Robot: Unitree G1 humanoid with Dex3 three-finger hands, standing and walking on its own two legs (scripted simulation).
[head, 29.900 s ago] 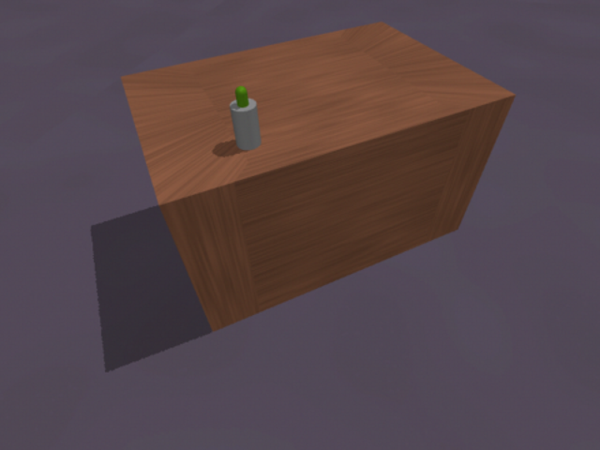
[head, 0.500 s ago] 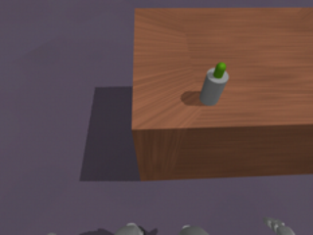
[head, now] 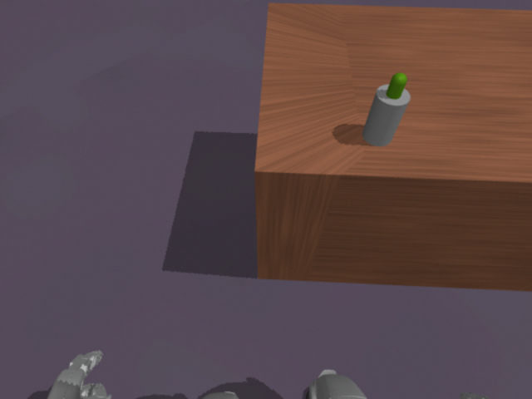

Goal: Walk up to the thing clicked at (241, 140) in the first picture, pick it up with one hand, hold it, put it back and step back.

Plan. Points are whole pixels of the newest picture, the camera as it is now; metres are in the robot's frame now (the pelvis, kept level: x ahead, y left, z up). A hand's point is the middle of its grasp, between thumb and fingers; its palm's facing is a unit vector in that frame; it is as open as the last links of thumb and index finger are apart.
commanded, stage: step back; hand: right
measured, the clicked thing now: (388, 108) +0.69 -0.23 -0.02
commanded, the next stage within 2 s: none
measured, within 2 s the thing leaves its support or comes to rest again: neither
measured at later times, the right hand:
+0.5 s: hand out of the picture -0.05 -0.30 -0.14, palm faces +0.05 +0.93 -0.37, open 7.4 cm
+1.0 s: hand out of the picture -0.22 -0.28 -0.12, palm faces -0.02 +0.90 -0.44, open 7.4 cm
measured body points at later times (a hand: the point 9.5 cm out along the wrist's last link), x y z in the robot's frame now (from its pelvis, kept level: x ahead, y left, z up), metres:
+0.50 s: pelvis -0.16 -0.02 +0.01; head -0.12 -0.05 +0.46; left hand -0.09 +0.29 -0.10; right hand -0.05 -0.35 -0.11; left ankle -0.07 +0.11 -0.66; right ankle -0.16 -0.14 -0.72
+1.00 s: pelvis -0.32 -0.01 +0.01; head -0.27 +0.01 +0.46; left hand -0.21 +0.30 -0.12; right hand -0.22 -0.33 -0.09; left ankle -0.25 +0.10 -0.72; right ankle -0.39 -0.16 -0.64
